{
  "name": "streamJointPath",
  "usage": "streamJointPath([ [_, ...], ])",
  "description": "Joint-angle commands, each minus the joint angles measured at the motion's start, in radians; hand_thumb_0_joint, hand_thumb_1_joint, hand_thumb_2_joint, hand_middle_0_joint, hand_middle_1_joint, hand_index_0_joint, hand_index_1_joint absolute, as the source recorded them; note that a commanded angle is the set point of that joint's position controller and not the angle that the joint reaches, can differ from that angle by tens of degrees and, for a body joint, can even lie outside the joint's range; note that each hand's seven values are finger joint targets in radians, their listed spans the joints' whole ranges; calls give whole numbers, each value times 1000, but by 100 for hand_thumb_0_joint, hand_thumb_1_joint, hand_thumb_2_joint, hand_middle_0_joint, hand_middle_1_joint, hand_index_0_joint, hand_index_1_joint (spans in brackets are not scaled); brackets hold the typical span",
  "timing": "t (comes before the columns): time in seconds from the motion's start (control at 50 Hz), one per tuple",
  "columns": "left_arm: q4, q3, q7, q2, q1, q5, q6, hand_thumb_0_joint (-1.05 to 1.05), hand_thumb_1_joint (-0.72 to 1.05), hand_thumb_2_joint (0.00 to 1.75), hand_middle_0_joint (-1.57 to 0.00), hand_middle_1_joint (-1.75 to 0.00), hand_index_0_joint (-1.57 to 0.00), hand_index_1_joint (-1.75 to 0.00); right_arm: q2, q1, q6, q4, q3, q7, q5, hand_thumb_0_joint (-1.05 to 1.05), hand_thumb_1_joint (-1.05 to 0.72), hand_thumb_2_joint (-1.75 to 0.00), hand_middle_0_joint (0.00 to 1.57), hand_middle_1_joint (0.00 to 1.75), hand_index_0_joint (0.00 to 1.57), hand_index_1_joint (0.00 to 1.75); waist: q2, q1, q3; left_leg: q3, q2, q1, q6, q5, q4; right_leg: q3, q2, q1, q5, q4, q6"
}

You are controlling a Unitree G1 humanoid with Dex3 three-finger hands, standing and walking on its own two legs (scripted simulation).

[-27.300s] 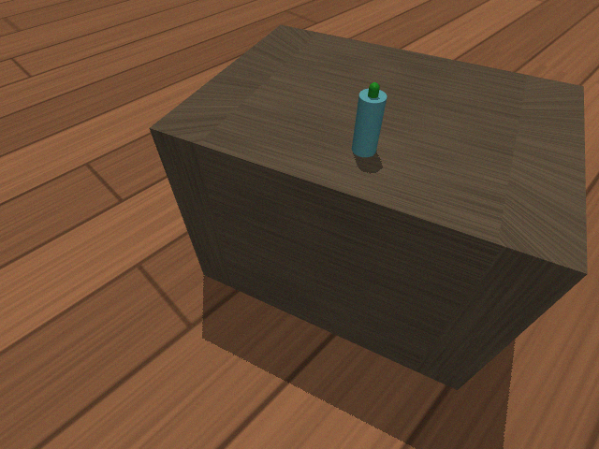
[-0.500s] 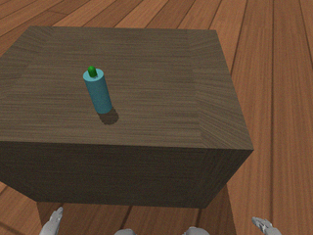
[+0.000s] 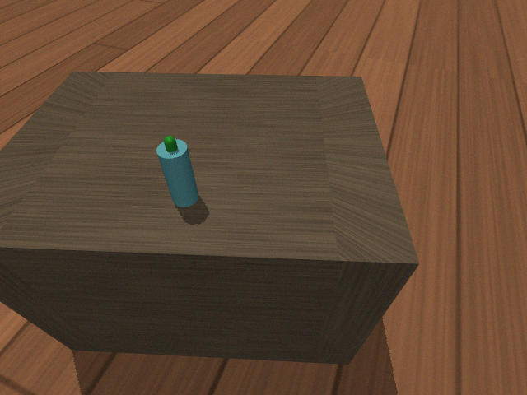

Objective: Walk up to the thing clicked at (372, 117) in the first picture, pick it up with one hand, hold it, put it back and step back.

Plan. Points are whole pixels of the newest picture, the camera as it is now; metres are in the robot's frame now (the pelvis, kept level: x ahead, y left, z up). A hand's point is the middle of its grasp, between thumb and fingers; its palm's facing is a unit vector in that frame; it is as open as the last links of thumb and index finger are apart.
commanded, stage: stand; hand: left
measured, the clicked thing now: (178, 170) +0.53 +0.20 +0.02
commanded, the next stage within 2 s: none
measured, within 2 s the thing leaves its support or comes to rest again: neither
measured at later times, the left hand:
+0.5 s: hand out of the picture +0.07 +0.24 -0.15, palm faces -0.03 -0.94 -0.35, open 7.4 cm
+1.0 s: hand out of the picture +0.07 +0.25 -0.14, palm faces -0.03 -0.94 -0.34, open 7.4 cm
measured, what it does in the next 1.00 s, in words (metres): stands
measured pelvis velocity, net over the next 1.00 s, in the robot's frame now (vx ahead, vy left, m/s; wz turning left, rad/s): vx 0.01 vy -0.01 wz -0.01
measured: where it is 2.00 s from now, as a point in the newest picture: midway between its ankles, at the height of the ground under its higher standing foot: outside the picture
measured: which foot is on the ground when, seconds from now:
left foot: down 0.00-1.00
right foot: down 0.00-1.00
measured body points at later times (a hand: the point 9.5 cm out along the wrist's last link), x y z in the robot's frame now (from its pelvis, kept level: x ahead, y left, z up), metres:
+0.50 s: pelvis +0.00 -0.01 +0.01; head +0.01 -0.01 +0.46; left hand +0.07 +0.29 -0.12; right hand +0.06 -0.30 -0.13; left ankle +0.02 +0.14 -0.73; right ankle +0.03 -0.15 -0.73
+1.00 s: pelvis +0.01 -0.01 +0.01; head +0.02 -0.01 +0.46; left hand +0.07 +0.29 -0.12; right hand +0.07 -0.31 -0.12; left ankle +0.02 +0.14 -0.73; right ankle +0.03 -0.15 -0.73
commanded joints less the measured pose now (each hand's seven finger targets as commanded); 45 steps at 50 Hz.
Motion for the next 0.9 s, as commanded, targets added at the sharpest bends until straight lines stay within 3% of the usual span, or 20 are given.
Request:
streamJointPath([
  [0.0,-28,49,9,209,-52,-4,-28,0,90,90,-20,-30,-20,-30,-219,-28,-26,-35,-53,-15,4,0,-90,-90,20,30,20,30,-3,-8,-7,-91,68,-31,64,-25,-200,79,-59,30,-34,-168,-69],
  [0.08,2,44,10,212,-61,-4,-35,0,90,90,-20,-30,-20,-30,-204,-27,-27,-8,-46,-12,7,0,-90,-90,20,30,20,30,-38,-6,-14,-64,58,4,53,60,-193,85,-72,52,-5,-208,-59],
  [0.24,39,44,7,212,-85,-10,-28,0,90,90,-20,-30,-20,-30,-212,-47,-26,21,-38,-11,8,0,-90,-90,20,30,20,30,-1,0,-16,-65,70,10,48,53,-246,68,-67,82,22,-214,-53],
  [0.58,63,45,6,217,-123,-11,-30,0,90,90,-20,-30,-20,-30,-230,-73,-23,42,-30,-12,12,0,-90,-90,20,30,20,30,-13,-6,-57,-46,87,71,45,174,-251,66,-78,112,158,-239,-44],
  [0.7,64,48,3,222,-132,-13,-26,0,90,90,-20,-30,-20,-30,-231,-76,-24,45,-29,-11,12,0,-90,-90,20,30,20,30,-12,-7,-46,-44,86,67,40,160,-270,66,-73,111,130,-245,-45],
  [0.78,68,47,0,218,-127,-11,-23,0,90,90,-20,-30,-20,-30,-235,-80,-22,48,-31,-10,12,0,-90,-90,20,30,20,30,-14,-6,-24,-44,84,58,41,101,-275,64,-67,92,52,-261,-44],
  [0.88,62,53,0,230,-129,-11,-23,0,90,90,-20,-30,-20,-30,-236,-87,-24,41,-31,-10,12,0,-90,-90,20,30,20,30,-10,-6,-43,-45,91,67,42,122,-278,70,-73,99,83,-250,-50],
])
